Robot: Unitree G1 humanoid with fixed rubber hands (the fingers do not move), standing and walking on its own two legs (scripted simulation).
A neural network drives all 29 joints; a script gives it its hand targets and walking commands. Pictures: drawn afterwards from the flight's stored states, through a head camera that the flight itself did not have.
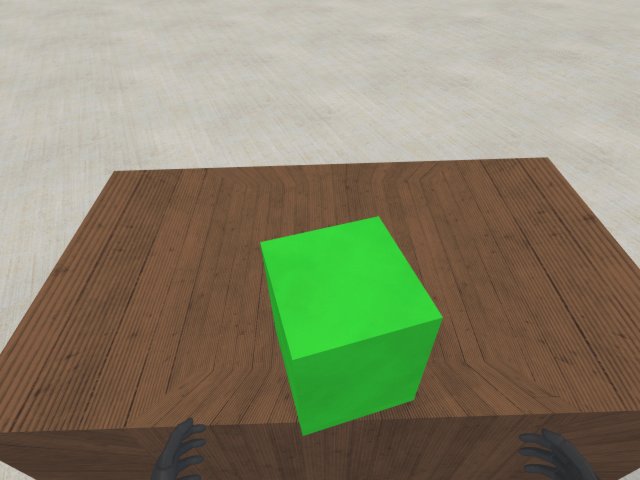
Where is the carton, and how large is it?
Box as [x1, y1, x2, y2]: [260, 216, 442, 435]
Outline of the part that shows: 378,216 260,242 276,332 303,435 412,400 441,321 441,315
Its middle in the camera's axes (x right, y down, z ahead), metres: +0.04 +0.14 +0.64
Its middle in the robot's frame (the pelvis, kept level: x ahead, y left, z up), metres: +0.40 +0.00 -0.07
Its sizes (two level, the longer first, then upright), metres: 0.210 0.200 0.250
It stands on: a pedestal, 0.58 m high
